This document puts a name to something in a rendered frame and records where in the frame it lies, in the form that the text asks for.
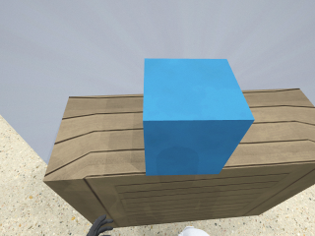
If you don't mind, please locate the robot right shin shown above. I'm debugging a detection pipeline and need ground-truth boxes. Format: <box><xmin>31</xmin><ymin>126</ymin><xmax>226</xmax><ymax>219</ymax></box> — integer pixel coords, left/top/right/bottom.
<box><xmin>182</xmin><ymin>226</ymin><xmax>194</xmax><ymax>232</ymax></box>

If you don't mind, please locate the pedestal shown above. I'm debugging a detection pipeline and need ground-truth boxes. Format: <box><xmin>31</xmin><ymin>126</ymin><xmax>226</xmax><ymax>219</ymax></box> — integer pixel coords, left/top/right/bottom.
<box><xmin>43</xmin><ymin>88</ymin><xmax>315</xmax><ymax>228</ymax></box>

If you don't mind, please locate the robot left hand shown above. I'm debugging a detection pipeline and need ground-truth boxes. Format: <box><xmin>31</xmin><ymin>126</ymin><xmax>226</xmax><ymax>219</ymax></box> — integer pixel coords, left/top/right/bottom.
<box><xmin>86</xmin><ymin>214</ymin><xmax>113</xmax><ymax>236</ymax></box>

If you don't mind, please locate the carton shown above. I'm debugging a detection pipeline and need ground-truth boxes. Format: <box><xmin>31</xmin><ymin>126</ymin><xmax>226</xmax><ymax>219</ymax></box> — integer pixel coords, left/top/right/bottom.
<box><xmin>143</xmin><ymin>58</ymin><xmax>255</xmax><ymax>176</ymax></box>

